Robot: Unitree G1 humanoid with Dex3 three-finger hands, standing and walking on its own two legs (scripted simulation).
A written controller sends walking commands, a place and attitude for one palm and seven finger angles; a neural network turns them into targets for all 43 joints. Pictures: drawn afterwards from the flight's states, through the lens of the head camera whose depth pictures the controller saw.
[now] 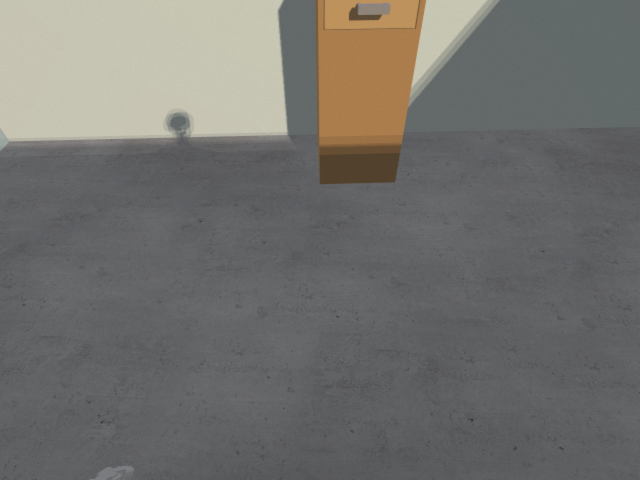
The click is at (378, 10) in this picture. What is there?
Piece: drawer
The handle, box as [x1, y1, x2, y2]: [357, 3, 390, 14]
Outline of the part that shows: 357,3 358,14 389,14 389,3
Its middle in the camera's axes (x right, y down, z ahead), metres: +0.18 -0.81 +1.35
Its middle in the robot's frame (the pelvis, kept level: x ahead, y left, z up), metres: +1.57 -0.11 +0.04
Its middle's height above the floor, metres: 0.81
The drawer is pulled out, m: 0.00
